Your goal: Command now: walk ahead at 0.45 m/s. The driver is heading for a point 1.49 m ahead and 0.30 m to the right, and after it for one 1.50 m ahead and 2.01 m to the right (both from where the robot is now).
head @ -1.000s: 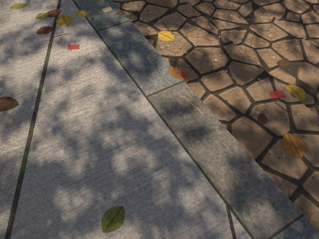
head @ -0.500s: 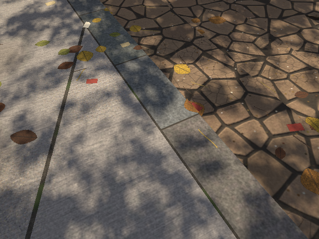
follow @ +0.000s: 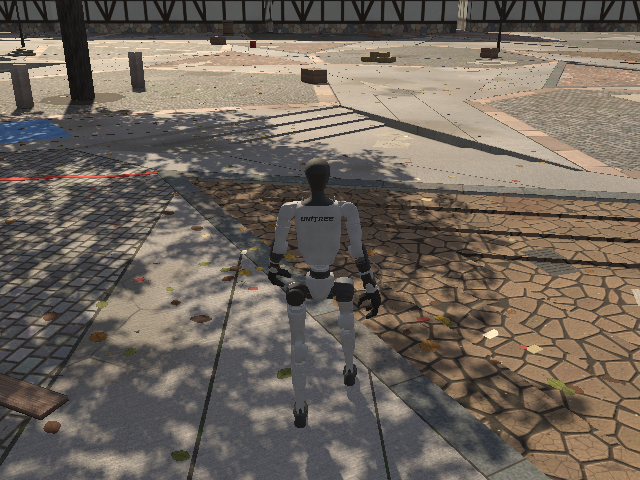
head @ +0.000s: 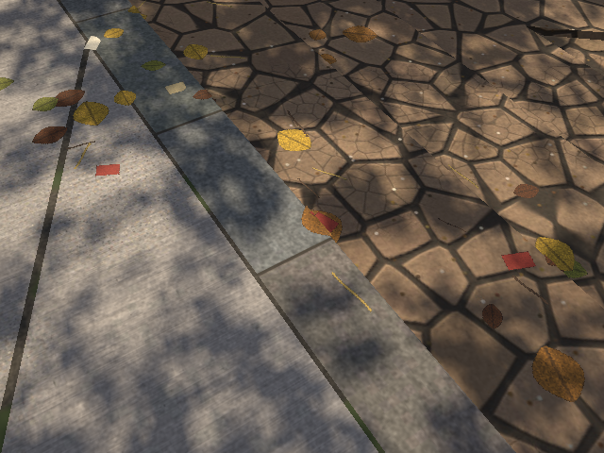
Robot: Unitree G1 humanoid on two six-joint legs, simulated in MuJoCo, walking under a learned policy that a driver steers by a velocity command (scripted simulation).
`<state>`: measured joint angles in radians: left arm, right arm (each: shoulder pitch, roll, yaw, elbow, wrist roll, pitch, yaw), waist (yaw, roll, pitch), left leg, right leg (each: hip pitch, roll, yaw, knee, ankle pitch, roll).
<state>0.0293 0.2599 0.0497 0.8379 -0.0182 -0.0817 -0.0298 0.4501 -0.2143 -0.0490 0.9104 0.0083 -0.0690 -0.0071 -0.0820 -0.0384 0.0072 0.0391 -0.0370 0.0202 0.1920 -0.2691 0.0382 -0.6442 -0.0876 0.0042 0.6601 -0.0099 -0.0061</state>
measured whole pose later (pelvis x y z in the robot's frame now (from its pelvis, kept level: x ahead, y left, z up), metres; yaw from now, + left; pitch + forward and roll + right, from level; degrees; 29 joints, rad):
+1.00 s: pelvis +0.57 +0.00 +0.00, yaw +0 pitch +1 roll +1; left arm 0.13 0.29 0.06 0.87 -0.01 -0.07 0.00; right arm 0.32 -0.25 -0.05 0.93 0.00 -0.09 0.02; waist -0.05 -0.04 0.02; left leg -0.11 -0.07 0.06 0.24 -0.16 0.06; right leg -0.66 -0.13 0.04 0.89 -0.11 0.00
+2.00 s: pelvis +1.13 -0.02 +0.00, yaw -9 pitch +1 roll +2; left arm 0.25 0.30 0.08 0.90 -0.04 -0.04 0.01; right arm 0.20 -0.25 -0.06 0.92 -0.01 -0.11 0.01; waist -0.02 -0.06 0.03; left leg -0.21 -0.01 0.14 0.35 -0.16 0.04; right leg -0.54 -0.09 0.05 1.06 -0.27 -0.03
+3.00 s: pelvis +1.54 -0.22 -0.05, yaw -45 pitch +2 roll +1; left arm 0.18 0.33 0.09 0.66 -0.02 0.07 0.03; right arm 0.07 -0.25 -0.05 0.73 -0.03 -0.01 -0.02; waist 0.00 -0.02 0.07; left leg -0.39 0.02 0.07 0.44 -0.09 0.03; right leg -0.51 0.00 0.05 1.08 -0.48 0.05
